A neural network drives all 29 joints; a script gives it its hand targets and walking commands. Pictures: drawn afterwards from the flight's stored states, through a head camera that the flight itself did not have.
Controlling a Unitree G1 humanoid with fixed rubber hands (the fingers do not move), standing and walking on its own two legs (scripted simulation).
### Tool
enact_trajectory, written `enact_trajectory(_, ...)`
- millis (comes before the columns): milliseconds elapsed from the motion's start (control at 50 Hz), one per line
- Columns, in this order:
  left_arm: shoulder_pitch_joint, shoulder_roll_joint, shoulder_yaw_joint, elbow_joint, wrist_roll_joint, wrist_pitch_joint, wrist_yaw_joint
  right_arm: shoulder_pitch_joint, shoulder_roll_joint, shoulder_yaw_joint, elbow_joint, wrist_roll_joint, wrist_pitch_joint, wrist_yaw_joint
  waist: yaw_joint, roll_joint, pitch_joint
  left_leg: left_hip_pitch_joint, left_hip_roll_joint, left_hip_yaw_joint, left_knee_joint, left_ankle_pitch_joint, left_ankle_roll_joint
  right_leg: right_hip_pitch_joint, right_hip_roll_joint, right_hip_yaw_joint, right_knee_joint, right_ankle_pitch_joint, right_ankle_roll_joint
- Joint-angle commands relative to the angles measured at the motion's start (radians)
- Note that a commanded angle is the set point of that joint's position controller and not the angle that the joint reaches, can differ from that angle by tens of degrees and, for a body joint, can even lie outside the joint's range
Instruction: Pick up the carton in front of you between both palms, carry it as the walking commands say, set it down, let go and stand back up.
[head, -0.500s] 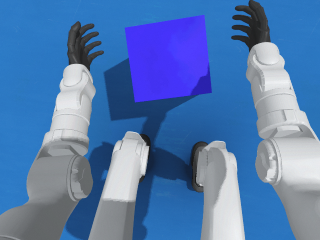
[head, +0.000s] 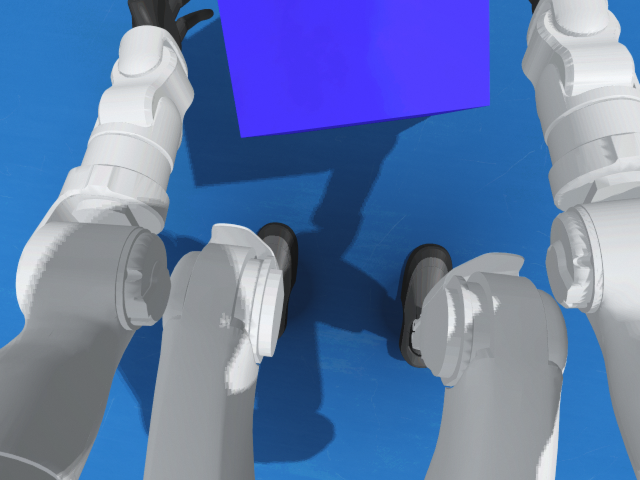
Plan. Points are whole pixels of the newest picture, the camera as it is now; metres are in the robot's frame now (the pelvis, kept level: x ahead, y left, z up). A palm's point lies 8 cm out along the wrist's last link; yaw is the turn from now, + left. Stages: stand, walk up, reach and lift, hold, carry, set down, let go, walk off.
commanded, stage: reach and lift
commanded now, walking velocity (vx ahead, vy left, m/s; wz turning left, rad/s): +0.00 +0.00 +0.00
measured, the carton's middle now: (350, 29) +0.52 +0.02 -0.25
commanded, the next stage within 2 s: none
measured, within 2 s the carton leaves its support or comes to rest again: leaves its support in 0.72 s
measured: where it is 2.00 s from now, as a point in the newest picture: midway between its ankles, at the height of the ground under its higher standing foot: (344, 313)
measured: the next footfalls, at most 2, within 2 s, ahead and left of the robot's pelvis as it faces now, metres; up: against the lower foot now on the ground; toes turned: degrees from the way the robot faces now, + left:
none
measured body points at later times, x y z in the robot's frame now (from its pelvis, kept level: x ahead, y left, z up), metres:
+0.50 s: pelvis +0.00 +0.00 +0.00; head +0.36 -0.01 +0.26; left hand +0.52 +0.18 -0.18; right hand +0.56 -0.12 -0.19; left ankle +0.13 +0.13 -0.34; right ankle +0.11 -0.13 -0.34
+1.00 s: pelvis +0.00 +0.00 +0.02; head +0.30 -0.02 +0.36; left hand +0.51 +0.17 -0.07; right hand +0.54 -0.13 -0.08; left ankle +0.13 +0.13 -0.34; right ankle +0.11 -0.13 -0.34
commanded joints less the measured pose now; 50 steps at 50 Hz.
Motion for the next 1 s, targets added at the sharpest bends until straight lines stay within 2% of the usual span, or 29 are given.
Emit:
enact_trajectory(0, -0.151, 0.113, -0.012, -0.072, -0.018, -0.036, -0.003, -0.256, -0.066, -0.001, -0.130, 0.009, -0.034, -0.006, 0.036, -0.157, -1.273, 0.558, 0.008, 0.066, -0.125, 0.389, -0.018, 0.669, -0.016, -0.037, -0.133, 0.338, 0.003)
enact_trajectory(80, -0.105, 0.104, -0.018, -0.103, -0.024, -0.042, 0.001, -0.205, -0.046, -0.011, -0.166, 0.001, -0.035, -0.016, 0.034, -0.154, -1.316, 0.575, -0.002, 0.073, -0.126, 0.405, -0.019, 0.697, -0.006, -0.049, -0.128, 0.353, 0.005)
enact_trajectory(160, -0.115, 0.098, -0.016, -0.088, -0.015, -0.036, 0.002, -0.182, -0.035, -0.032, -0.122, -0.011, -0.026, -0.016, 0.020, -0.131, -1.202, 0.526, -0.002, 0.069, -0.137, 0.322, -0.020, 0.607, -0.006, -0.048, -0.145, 0.267, -0.004)
enact_trajectory(260, -0.164, 0.081, -0.026, -0.096, -0.008, -0.037, 0.004, -0.209, -0.025, -0.029, -0.092, -0.006, -0.031, -0.013, 0.016, -0.104, -1.161, 0.524, -0.001, 0.065, -0.150, 0.279, -0.020, 0.561, -0.007, -0.046, -0.159, 0.219, -0.013)
enact_trajectory(360, -0.233, -0.019, -0.082, -0.090, -0.027, -0.040, 0.000, -0.268, 0.076, 0.023, -0.078, 0.009, -0.038, -0.009, 0.013, -0.105, -1.153, 0.536, -0.012, 0.064, -0.165, 0.261, -0.018, 0.561, 0.003, -0.048, -0.176, 0.195, -0.018)
enact_trajectory(420, -0.226, -0.055, -0.050, -0.043, 0.004, -0.042, 0.005, -0.285, 0.091, -0.001, -0.062, -0.028, -0.043, -0.018, 0.006, -0.110, -1.132, 0.545, -0.026, 0.060, -0.172, 0.252, -0.018, 0.559, 0.012, -0.054, -0.185, 0.181, -0.016)
enact_trajectory(440, -0.233, -0.091, -0.051, -0.043, 0.017, -0.043, 0.004, -0.298, 0.146, 0.022, -0.066, -0.028, -0.043, -0.014, 0.018, -0.117, -1.130, 0.550, -0.031, 0.064, -0.174, 0.250, -0.014, 0.558, 0.017, -0.054, -0.188, 0.181, -0.016)
enact_trajectory(460, -0.299, -0.225, -0.097, -0.069, 0.013, -0.044, -0.020, -0.353, 0.287, 0.066, -0.086, -0.017, -0.043, 0.005, 0.017, -0.122, -1.139, 0.543, -0.039, 0.068, -0.167, 0.259, -0.009, 0.563, 0.026, -0.053, -0.185, 0.193, -0.020)
enact_trajectory(540, -0.535, -0.665, -0.154, -0.112, 0.071, 0.001, -0.148, -0.482, 0.783, 0.100, -0.087, -0.068, -0.012, 0.118, 0.008, -0.142, -1.117, 0.504, -0.077, 0.085, -0.131, 0.246, -0.001, 0.540, 0.069, -0.062, -0.171, 0.202, -0.021)
enact_trajectory(600, -0.602, -0.814, -0.158, -0.167, 0.102, 0.046, -0.222, -0.470, 0.963, 0.060, -0.118, -0.112, 0.016, 0.177, -0.005, -0.140, -1.097, 0.469, -0.090, 0.100, -0.114, 0.235, 0.005, 0.503, 0.089, -0.080, -0.164, 0.199, -0.031)
enact_trajectory(640, -0.610, -0.888, -0.171, -0.211, 0.100, 0.066, -0.248, -0.464, 1.034, 0.054, -0.162, -0.114, 0.030, 0.197, -0.003, -0.122, -1.140, 0.484, -0.097, 0.109, -0.105, 0.276, 0.005, 0.514, 0.096, -0.087, -0.152, 0.237, -0.038)
enact_trajectory(700, -0.600, -0.979, -0.218, -0.298, 0.067, 0.087, -0.265, -0.474, 1.127, 0.092, -0.266, -0.081, 0.042, 0.202, 0.010, -0.116, -1.301, 0.566, -0.106, 0.116, -0.092, 0.379, 0.003, 0.592, 0.104, -0.098, -0.133, 0.334, -0.037)
enact_trajectory(760, -0.586, -1.066, -0.278, -0.407, 0.034, 0.116, -0.269, -0.484, 1.220, 0.157, -0.405, -0.047, 0.063, 0.190, 0.016, -0.130, -1.554, 0.665, -0.115, 0.125, -0.089, 0.474, -0.002, 0.745, 0.113, -0.111, -0.127, 0.443, -0.026)
enact_trajectory(820, -0.575, -1.120, -0.341, -0.525, 0.034, 0.161, -0.272, -0.457, 1.308, 0.208, -0.531, -0.045, 0.107, 0.176, 0.011, -0.139, -1.757, 0.707, -0.121, 0.139, -0.111, 0.478, -0.006, 0.872, 0.124, -0.123, -0.147, 0.484, -0.013)
enact_trajectory(860, -0.558, -1.141, -0.373, -0.589, 0.046, 0.189, -0.270, -0.419, 1.352, 0.225, -0.580, -0.058, 0.139, 0.171, 0.008, -0.136, -1.803, 0.731, -0.128, 0.144, -0.142, 0.443, -0.006, 0.887, 0.135, -0.130, -0.180, 0.448, -0.009)
enact_trajectory(900, -0.527, -1.163, -0.380, -0.610, 0.074, 0.220, -0.274, -0.371, 1.391, 0.219, -0.580, -0.081, 0.172, 0.175, 0.011, -0.131, -1.759, 0.719, -0.133, 0.148, -0.183, 0.376, -0.003, 0.847, 0.144, -0.135, -0.226, 0.368, -0.008)
enact_trajectory(980, -0.436, -1.201, -0.295, -0.485, 0.172, 0.282, -0.296, -0.275, 1.428, 0.115, -0.435, -0.165, 0.229, 0.201, 0.012, -0.123, -1.468, 0.611, -0.133, 0.142, -0.287, 0.172, 0.007, 0.685, 0.147, -0.138, -0.337, 0.146, -0.013)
